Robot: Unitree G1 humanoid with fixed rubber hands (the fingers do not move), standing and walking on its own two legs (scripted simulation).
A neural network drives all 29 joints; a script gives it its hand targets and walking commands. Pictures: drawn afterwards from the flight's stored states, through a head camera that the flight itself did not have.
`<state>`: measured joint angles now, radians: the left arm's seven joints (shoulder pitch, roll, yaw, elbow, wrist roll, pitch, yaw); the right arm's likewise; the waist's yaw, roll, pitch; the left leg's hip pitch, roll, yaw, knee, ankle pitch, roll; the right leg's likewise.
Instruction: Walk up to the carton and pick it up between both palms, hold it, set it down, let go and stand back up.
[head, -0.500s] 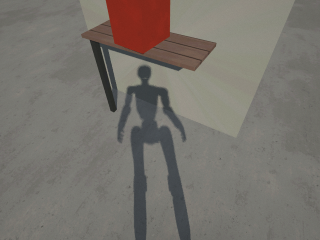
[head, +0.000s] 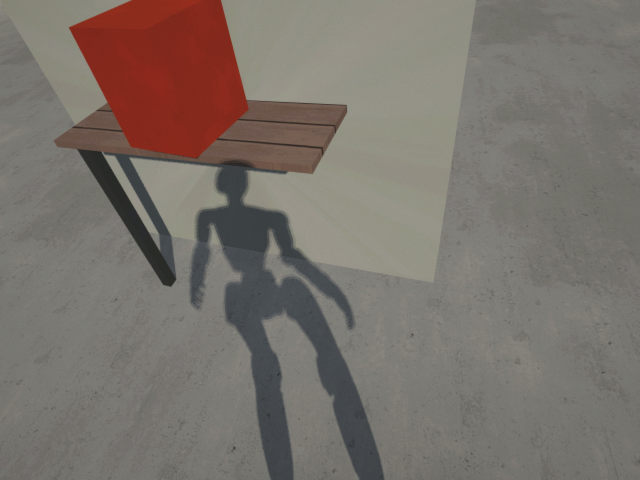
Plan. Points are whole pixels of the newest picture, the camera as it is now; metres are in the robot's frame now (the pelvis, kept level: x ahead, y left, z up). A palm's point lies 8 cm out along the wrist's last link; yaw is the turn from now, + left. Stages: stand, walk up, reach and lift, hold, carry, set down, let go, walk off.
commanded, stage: walk up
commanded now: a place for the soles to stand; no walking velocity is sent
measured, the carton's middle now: (172, 74) +1.04 +0.38 +0.11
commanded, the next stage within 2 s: none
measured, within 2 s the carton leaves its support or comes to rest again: neither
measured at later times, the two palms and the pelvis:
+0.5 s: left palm (92, 382) +0.34 +0.42 -0.11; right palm (432, 413) +0.25 -0.12 -0.09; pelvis +0.21 +0.16 +0.00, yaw -7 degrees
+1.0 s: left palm (65, 304) +0.47 +0.50 -0.06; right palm (370, 313) +0.43 -0.05 -0.11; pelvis +0.36 +0.24 +0.01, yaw -12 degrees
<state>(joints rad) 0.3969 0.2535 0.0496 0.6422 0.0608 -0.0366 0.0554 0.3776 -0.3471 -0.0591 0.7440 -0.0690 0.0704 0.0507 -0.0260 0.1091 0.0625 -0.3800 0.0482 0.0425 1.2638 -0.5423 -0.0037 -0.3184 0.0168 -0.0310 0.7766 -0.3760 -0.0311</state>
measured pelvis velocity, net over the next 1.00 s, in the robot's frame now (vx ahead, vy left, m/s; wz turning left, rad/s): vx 0.36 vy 0.24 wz -0.21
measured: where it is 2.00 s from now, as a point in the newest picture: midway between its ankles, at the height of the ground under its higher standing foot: (210, 374)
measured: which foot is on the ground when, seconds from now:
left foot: up 0.00-0.30, down 0.32-0.78, up 0.80-1.00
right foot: down 0.00-0.36, up 0.38-0.74, down 0.76-1.00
